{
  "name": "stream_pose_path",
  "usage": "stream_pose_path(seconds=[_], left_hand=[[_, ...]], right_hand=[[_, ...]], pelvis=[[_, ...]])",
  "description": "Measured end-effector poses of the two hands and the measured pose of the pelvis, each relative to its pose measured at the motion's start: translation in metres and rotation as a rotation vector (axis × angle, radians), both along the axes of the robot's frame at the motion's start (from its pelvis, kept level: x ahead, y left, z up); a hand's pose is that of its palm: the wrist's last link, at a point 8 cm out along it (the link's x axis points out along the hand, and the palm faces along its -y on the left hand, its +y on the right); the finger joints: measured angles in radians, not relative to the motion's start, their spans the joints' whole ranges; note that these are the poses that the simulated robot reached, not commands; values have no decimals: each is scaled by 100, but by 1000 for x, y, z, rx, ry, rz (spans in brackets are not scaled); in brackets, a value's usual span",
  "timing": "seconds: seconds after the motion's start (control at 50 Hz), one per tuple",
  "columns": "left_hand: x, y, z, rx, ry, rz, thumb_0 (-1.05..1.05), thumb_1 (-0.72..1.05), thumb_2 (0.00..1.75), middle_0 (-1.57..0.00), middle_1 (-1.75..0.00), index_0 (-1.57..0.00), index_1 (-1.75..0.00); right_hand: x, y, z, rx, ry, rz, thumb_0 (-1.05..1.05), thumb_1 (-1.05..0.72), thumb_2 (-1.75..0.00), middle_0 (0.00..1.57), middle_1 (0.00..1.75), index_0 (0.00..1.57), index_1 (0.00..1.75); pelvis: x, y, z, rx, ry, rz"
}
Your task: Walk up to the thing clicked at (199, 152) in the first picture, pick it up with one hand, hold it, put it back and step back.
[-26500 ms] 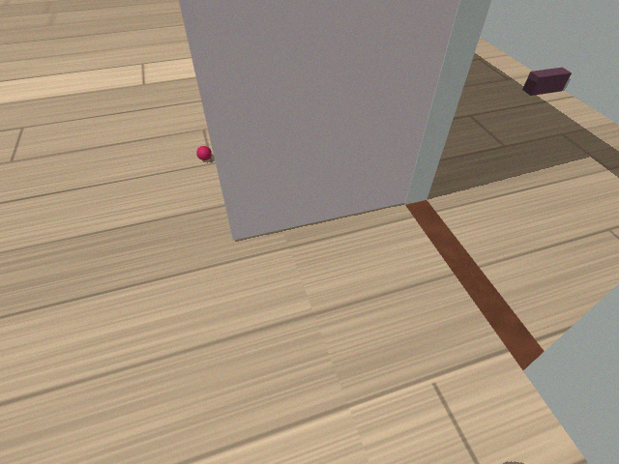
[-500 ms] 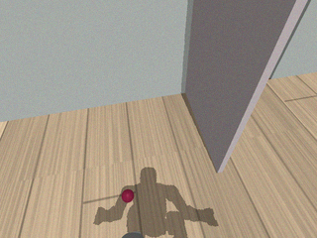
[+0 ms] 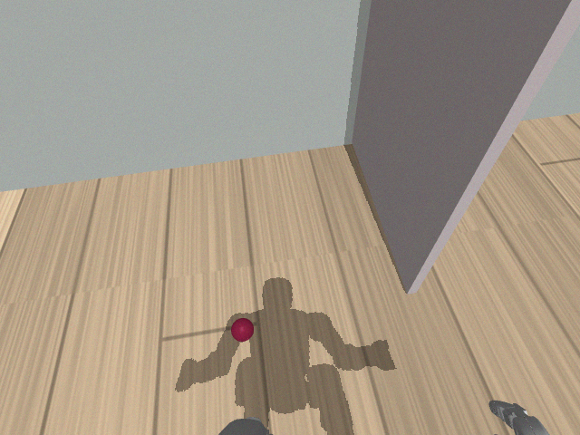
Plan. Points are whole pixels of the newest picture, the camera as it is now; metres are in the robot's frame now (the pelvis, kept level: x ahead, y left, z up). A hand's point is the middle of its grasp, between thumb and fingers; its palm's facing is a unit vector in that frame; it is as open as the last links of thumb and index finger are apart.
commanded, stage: walk up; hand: left
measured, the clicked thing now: (242, 329) +0.49 +0.22 -0.72
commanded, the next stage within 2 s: stand in 0.56 s
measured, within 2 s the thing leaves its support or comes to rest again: neither
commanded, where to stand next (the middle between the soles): +0.10 +0.00 m, yaw -3 degrees
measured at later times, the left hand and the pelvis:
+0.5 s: hand out of the picture +0.10 +0.25 -0.13, palm faces +0.02 -0.95 -0.32, open 7.3 cm; pelvis +0.01 +0.00 +0.02, yaw +1 degrees
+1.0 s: hand out of the picture +0.08 +0.25 -0.13, palm faces -0.01 -0.94 -0.35, open 7.3 cm; pelvis +0.01 +0.00 +0.02, yaw +1 degrees
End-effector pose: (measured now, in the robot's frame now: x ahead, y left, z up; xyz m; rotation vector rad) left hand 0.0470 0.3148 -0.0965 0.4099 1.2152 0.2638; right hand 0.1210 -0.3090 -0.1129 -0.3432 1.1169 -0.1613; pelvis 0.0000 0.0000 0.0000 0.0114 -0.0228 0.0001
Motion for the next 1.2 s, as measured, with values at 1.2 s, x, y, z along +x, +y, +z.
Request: stream_pose_path(seconds=[1.2], left_hand=[[26,-20,3,-100,19,24,1,91,90,-20,-30,-21,-30]], right_hand=[[-31,8,14,18,105,-32,0,-90,-90,20,30,20,30]], pelvis=[[11,-6,24,-12,-16,8]])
